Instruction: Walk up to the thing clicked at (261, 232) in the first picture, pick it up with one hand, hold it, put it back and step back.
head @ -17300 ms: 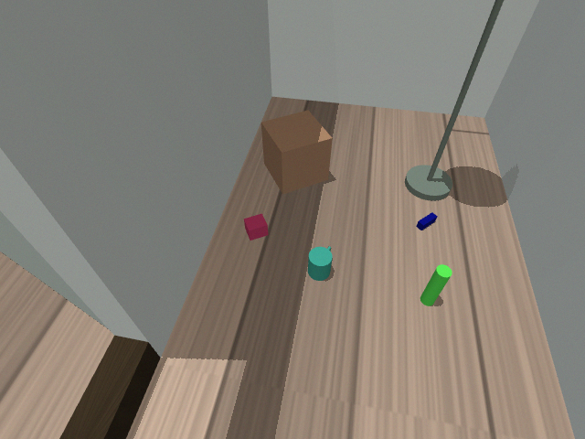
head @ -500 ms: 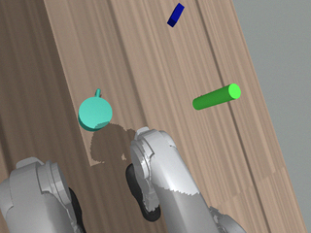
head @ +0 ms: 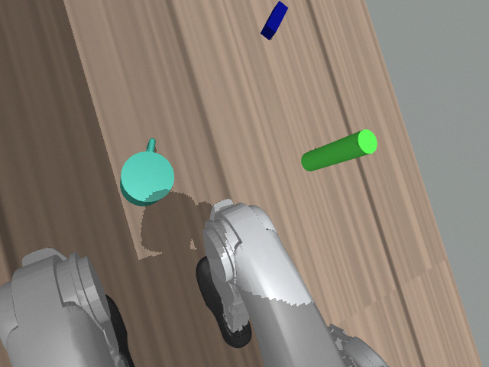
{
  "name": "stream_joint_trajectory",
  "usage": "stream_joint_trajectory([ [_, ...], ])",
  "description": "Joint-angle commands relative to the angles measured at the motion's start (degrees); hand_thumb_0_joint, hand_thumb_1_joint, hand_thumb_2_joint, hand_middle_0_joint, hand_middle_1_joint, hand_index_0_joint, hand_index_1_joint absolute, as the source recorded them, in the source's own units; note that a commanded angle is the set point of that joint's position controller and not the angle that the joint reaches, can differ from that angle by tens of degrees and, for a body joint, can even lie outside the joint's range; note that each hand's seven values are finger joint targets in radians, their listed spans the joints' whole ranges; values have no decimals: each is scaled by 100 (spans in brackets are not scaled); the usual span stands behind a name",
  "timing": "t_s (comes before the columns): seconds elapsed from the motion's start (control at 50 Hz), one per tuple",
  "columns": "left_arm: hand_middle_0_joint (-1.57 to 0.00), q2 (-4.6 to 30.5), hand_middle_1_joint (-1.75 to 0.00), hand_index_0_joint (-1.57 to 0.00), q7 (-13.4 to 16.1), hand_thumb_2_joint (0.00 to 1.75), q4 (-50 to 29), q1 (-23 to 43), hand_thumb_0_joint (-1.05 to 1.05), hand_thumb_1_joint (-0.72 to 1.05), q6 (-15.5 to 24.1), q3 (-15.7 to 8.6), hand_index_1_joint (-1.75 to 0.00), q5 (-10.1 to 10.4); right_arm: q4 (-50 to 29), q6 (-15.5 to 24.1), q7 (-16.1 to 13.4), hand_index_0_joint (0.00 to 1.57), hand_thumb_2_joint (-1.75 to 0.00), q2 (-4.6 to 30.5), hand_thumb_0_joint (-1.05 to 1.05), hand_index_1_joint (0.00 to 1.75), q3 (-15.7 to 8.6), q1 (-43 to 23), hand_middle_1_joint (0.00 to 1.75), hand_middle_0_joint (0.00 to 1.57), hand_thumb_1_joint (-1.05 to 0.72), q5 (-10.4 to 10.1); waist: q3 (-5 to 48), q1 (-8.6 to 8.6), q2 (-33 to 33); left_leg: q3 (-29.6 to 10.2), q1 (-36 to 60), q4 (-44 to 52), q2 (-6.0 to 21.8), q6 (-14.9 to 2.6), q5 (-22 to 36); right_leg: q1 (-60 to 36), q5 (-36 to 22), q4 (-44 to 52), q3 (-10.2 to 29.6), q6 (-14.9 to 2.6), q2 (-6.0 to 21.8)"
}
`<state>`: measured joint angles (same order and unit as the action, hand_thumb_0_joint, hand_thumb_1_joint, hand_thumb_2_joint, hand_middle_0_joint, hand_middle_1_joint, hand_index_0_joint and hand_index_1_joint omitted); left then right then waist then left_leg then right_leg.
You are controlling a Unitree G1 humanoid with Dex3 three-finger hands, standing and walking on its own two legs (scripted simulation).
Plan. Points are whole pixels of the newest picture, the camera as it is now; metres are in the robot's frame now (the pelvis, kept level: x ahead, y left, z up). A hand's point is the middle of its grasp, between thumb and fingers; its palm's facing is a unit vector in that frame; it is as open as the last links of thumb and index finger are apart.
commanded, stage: rise first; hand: left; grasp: from above
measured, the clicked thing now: out of the picture +0.51 +0.36 -0.29
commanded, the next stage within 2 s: none
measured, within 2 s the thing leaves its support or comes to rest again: neither
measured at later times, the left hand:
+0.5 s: hand out of the picture +0.47 +0.39 -0.17, palm faces -0.27 -0.32 -0.91, open 13.5 cm
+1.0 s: hand out of the picture +0.47 +0.39 -0.17, palm faces -0.27 -0.32 -0.91, open 13.7 cm
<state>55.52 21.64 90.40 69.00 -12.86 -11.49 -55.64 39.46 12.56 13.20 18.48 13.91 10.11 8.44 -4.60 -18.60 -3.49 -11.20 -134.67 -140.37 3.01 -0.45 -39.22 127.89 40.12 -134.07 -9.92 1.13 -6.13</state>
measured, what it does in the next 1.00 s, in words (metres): stands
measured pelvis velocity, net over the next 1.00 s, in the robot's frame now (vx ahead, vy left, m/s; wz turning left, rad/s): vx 0.00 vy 0.00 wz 0.00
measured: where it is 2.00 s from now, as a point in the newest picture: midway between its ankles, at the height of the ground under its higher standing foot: (176, 338)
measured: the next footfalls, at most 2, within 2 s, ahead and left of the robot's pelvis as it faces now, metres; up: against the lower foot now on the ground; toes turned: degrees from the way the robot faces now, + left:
none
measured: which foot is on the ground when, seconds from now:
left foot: down 0.00-1.00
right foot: down 0.00-1.00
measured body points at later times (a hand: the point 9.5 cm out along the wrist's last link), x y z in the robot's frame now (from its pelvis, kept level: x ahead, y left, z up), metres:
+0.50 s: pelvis +0.00 +0.00 +0.00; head +0.27 +0.10 +0.35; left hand +0.48 +0.40 -0.12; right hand +0.03 -0.24 -0.08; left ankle +0.07 +0.13 -0.29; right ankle +0.10 -0.11 -0.29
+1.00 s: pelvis +0.00 +0.00 +0.00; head +0.27 +0.10 +0.35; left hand +0.48 +0.40 -0.12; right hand +0.04 -0.24 -0.08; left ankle +0.07 +0.13 -0.29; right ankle +0.10 -0.11 -0.29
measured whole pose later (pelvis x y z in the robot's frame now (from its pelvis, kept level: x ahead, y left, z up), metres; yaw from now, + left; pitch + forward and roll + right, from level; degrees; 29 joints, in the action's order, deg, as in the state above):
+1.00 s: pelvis +0.00 +0.00 +0.00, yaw +0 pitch +32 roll -11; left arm 55.7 22.1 91.2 69.1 -12.8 -11.3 -55.9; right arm 39.9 13.5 13.5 18.3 14.2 10.8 8.5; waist -4.4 -19.0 -3.7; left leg -11.3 -134.8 -140.6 2.9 -0.4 -39.3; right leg 127.9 40.3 -134.2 -10.0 1.1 -6.1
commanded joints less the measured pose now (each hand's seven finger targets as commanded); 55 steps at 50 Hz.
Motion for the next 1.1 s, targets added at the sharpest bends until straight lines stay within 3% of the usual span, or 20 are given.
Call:
stream_joint_trajectory([
  [0.0, -22, 1572, -94, -23, 225, 83, -857, 1547, 0, -41, 7, 90, -93, -65, 94, 46, -43, 20, -90, 1548, 0, 30, -409, 1304, 30, 20, -91, -47, 4034, 13, 2558, 409, 2950, 1294, 119, -81, 1303, -2141, -1551, 1286, -254, -257, -144],
  [0.1, -21, 1480, -95, -21, 261, 86, -687, 1620, 0, -44, 5, 124, -94, -120, 190, 34, -45, 20, -90, 1590, 0, 30, -409, 1425, 30, 20, -91, -49, 3935, -131, 2647, 356, 3083, 1349, 123, -50, 1273, -2007, -1502, 1240, -314, -290, -150],
  [0.12, -20, 1546, -95, -21, 289, 86, -976, 1893, 0, -44, 46, 115, -94, -114, 40, 43, -53, 20, -90, 1602, 0, 30, -386, 1315, 30, 20, -91, -60, 3990, -98, 2681, 353, 3040, 1323, 128, -53, 1283, -1961, -1522, 1237, -322, -287, -138],
  [0.14, -20, 1558, -95, -21, 331, 86, -709, 1662, 0, -44, 25, 89, -94, -108, 65, 45, -52, 20, -90, 1572, 0, 30, -383, 1302, 30, 20, -91, -45, 3945, -46, 2664, 395, 2982, 1319, 133, -51, 1297, -2105, -1561, 1248, -295, -284, -157],
  [0.18, -20, 1467, -95, -21, 320, 86, -675, 1722, 0, -44, -3, 116, -94, -145, 125, 54, -45, 20, -90, 1608, 0, 30, -382, 1372, 30, 20, -91, -41, 3922, -152, 2702, 349, 3117, 1360, 128, -41, 1349, -1981, -1570, 1216, -335, -290, -136],
  [0.2, -20, 1503, -95, -20, 311, 87, -812, 1746, 0, -45, -5, 86, -94, -116, 89, 57, -41, 20, -90, 1613, 0, 30, -401, 1357, 30, 20, -91, -56, 3960, -72, 2762, 360, 3179, 1365, 123, -32, 1406, -1959, -1595, 1203, -328, -298, -133],
  [0.26, -20, 1435, -96, -20, 290, 86, -458, 1560, 0, -45, -32, 160, -95, -86, 141, 62, -36, 20, -90, 1610, 0, 30, -390, 1356, 30, 20, -91, -33, 3727, -124, 2601, 357, 2951, 1366, 130, -52, 1201, -1906, -1425, 1256, -328, -295, -160],
  [0.28, -19, 1570, -97, -19, 316, 87, -935, 1878, 0, -45, 28, 99, -96, -86, 47, 64, -39, 20, -90, 1610, 0, 30, -386, 1344, 30, 20, -91, -33, 3958, -113, 2650, 367, 2983, 1302, 131, -66, 1281, -2058, -1537, 1279, -308, -270, -139],
  [0.36, -20, 1513, -96, -21, 285, 85, -585, 1498, 0, -43, -10, 103, -95, -124, 218, 50, -35, 20, -90, 1592, 0, 30, -395, 1474, 30, 20, -91, -39, 3877, -60, 2706, 363, 3046, 1352, 135, -40, 1273, -1981, -1485, 1233, -331, -289, -149],
  [0.38, -19, 1499, -97, -20, 291, 86, -925, 1783, 0, -45, 29, 106, -96, -110, 121, 57, -36, 20, -90, 1616, 0, 30, -393, 1433, 30, 20, -91, -55, 3974, -118, 2736, 336, 3095, 1345, 118, -44, 1298, -1919, -1514, 1212, -342, -292, -126],
  [0.4, -19, 1425, -97, -20, 306, 86, -623, 1612, 0, -45, 14, 145, -96, -105, 135, 58, -36, 20, -90, 1571, 0, 30, -400, 1396, 30, 20, -91, -33, 3895, -101, 2673, 362, 2994, 1358, 132, -42, 1225, -1979, -1473, 1244, -330, -285, -153],
  [0.42, -19, 1453, -98, -20, 308, 86, -923, 1763, 0, -45, 39, 140, -97, -96, 39, 80, -30, 20, -90, 1592, 0, 30, -402, 1352, 30, 20, -91, -36, 3915, -117, 2709, 375, 2980, 1322, 117, -56, 1239, -2015, -1497, 1264, -312, -276, -136],
  [0.6, -18, 1518, -98, -19, 342, 87, -643, 1592, 0, -46, 24, 146, -97, -140, 87, 104, -51, 20, -90, 1592, 0, 30, -367, 1296, 30, 20, -91, -32, 3848, -57, 2664, 400, 2936, 1314, 124, -54, 1209, -2028, -1476, 1267, -301, -274, -159],
  [0.74, -17, 1449, -99, -17, 300, 89, -679, 1623, 0, -48, 6, 156, -98, -98, 81, 115, -36, 20, -90, 1600, 0, 30, -382, 1350, 30, 20, -91, -26, 3859, -124, 2654, 359, 2970, 1330, 131, -59, 1200, -1975, -1443, 1257, -328, -278, -150],
  [0.78, -17, 1620, -99, -17, 320, 88, -1051, 1807, 0, -47, 31, 65, -98, -107, 64, 116, -31, 20, -90, 1615, 0, 30, -397, 1362, 30, 20, -91, -49, 4097, -50, 2766, 372, 3037, 1334, 119, -55, 1356, -2079, -1583, 1231, -308, -279, -127],
  [0.8, -16, 1508, -99, -17, 315, 89, -752, 1610, 0, -48, -4, 115, -99, -97, 85, 116, -31, 20, -90, 1599, 0, 30, -390, 1306, 30, 20, -91, -49, 4016, -42, 2660, 361, 3013, 1338, 123, -51, 1327, -1996, -1551, 1213, -330, -289, -142],
  [0.88, -14, 1437, -101, -15, 297, 91, -649, 1468, 0, -50, -16, 119, -100, -92, 212, 89, -16, 20, -90, 1594, 0, 30, -409, 1489, 30, 20, -91, -39, 3892, -121, 2659, 365, 3054, 1303, 128, -55, 1431, -2036, -1636, 1220, -298, -275, -139],
  [0.9, -14, 1490, -102, -14, 326, 91, -916, 1788, 0, -50, 23, 85, -100, -58, 131, 95, -17, 20, -90, 1619, 0, 30, -398, 1456, 30, 20, -91, -40, 4027, -115, 2723, 334, 3143, 1327, 138, -37, 1479, -2032, -1677, 1213, -340, -282, -123],
  [1.0, -13, 1397, -102, -13, 258, 93, -860, 1769, 0, -53, 55, 223, -101, -83, 36, 128, -20, 20, -90, 1598, 0, 30, -395, 1284, 30, 20, -91, -32, 3783, -150, 2710, 364, 3016, 1291, 123, -53, 1249, -1874, -1479, 1234, -299, -292, -142],
  [1.08, -13, 1582, -101, -13, 287, 93, -758, 1635, 0, -52, 71, 116, -101, -111, 112, 119, -25, 20, -90, 1604, 0, 30, -383, 1373, 30, 20, -91, -20, 3957, -76, 2624, 412, 2959, 1291, 122, -62, 1271, -2126, -1513, 1267, -266, -268, -142],
])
